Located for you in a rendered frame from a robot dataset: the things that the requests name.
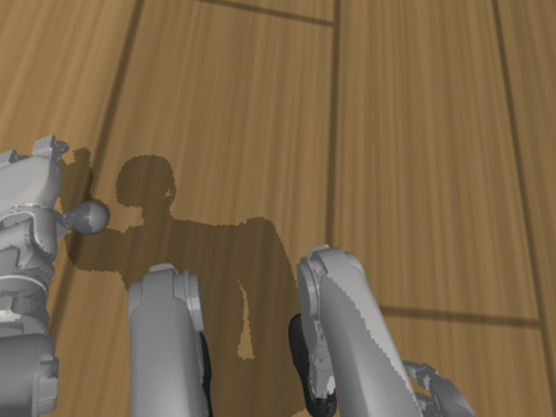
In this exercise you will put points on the left robot arm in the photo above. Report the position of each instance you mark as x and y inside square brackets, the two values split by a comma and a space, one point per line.
[28, 366]

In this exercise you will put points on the ball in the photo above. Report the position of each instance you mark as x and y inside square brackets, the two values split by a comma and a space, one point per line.
[91, 218]

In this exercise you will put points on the right robot foot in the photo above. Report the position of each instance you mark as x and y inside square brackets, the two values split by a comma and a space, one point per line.
[317, 407]

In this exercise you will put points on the right robot hand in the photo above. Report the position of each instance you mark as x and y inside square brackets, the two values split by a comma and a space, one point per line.
[446, 399]

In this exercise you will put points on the left robot hand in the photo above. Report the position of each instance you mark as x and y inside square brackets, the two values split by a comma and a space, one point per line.
[35, 181]

